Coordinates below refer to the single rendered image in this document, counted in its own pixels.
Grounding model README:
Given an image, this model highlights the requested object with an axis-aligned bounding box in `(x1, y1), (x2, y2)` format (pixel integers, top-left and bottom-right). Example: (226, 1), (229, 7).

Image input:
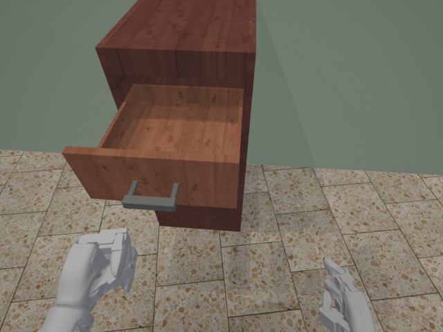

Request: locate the cabinet
(95, 0), (256, 232)

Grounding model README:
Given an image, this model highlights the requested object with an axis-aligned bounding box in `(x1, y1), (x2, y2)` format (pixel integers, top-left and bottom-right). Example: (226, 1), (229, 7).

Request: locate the drawer
(62, 84), (244, 209)

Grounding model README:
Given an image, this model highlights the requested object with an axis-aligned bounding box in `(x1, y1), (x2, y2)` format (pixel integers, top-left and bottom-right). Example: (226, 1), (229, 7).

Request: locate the robot left forearm
(37, 305), (94, 332)

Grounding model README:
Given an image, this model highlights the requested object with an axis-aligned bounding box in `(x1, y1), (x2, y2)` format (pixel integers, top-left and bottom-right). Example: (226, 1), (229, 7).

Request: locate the robot right hand
(319, 258), (376, 332)

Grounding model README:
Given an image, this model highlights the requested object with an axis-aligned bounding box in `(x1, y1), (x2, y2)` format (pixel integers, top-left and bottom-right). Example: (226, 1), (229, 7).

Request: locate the robot left hand
(55, 228), (138, 312)

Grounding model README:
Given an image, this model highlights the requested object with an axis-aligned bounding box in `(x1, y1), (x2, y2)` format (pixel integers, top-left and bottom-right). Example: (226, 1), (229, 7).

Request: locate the handle
(122, 181), (179, 212)

